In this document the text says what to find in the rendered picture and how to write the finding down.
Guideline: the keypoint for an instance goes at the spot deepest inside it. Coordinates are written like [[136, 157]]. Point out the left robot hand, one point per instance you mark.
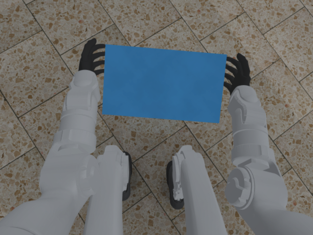
[[87, 57]]

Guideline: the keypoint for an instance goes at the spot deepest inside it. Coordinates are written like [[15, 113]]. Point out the robot right forearm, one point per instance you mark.
[[250, 132]]

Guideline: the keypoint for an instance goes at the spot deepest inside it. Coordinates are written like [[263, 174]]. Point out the right robot hand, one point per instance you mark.
[[241, 74]]

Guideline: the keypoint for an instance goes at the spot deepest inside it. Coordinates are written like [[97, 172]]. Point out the robot left forearm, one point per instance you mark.
[[79, 115]]

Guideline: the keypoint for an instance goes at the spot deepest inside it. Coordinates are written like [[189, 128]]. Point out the carton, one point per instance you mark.
[[163, 83]]

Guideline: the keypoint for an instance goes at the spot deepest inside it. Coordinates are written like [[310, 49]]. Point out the robot left upper arm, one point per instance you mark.
[[66, 183]]

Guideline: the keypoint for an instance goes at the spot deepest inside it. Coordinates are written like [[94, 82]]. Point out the robot left foot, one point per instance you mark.
[[126, 193]]

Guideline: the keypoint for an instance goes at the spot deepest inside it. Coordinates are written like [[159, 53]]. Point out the robot left thigh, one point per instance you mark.
[[104, 214]]

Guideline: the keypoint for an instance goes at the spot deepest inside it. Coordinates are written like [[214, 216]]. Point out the robot right upper arm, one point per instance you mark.
[[260, 197]]

